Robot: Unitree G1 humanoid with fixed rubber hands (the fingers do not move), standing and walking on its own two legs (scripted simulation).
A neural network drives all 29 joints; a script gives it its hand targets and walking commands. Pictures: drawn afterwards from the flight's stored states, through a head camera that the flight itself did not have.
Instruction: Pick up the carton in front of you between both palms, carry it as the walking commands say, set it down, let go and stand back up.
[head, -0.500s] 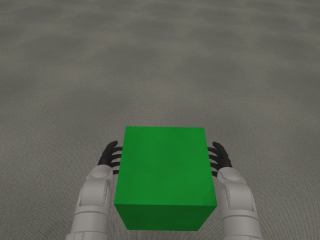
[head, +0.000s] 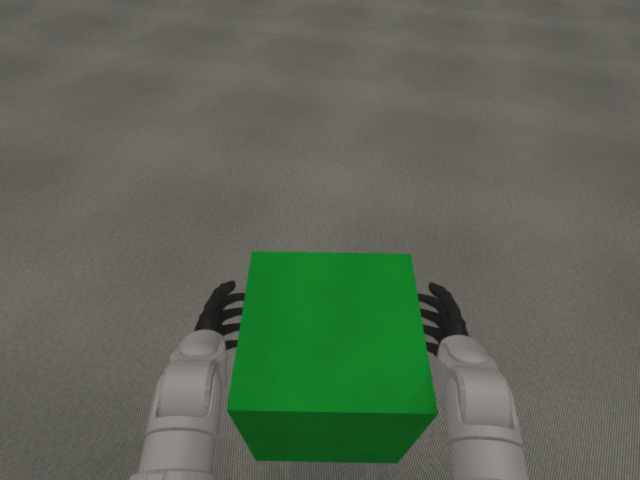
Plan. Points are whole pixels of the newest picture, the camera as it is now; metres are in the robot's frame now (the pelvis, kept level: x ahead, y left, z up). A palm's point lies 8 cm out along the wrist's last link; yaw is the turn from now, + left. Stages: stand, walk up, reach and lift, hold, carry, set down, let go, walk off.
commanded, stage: hold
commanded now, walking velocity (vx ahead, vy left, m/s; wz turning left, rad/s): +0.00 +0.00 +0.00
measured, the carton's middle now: (328, 363) +0.29 -0.01 -0.04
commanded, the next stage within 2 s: set down in 0.64 s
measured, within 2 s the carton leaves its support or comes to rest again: neither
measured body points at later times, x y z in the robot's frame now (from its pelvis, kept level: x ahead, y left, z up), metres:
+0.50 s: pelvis -0.04 -0.02 +0.00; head -0.10 -0.03 +0.44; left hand +0.24 +0.15 +0.04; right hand +0.26 -0.15 +0.04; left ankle -0.02 +0.10 -0.74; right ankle +0.04 -0.12 -0.74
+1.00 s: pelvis -0.06 -0.04 -0.02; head -0.08 -0.04 +0.43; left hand +0.28 +0.15 +0.02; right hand +0.30 -0.16 +0.03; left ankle -0.02 +0.09 -0.74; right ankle +0.04 -0.12 -0.74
